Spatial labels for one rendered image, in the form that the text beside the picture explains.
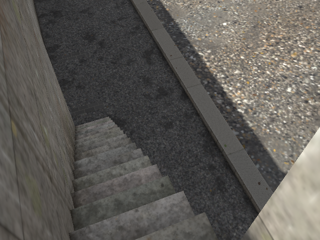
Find stairs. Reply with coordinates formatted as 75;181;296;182
69;116;218;240

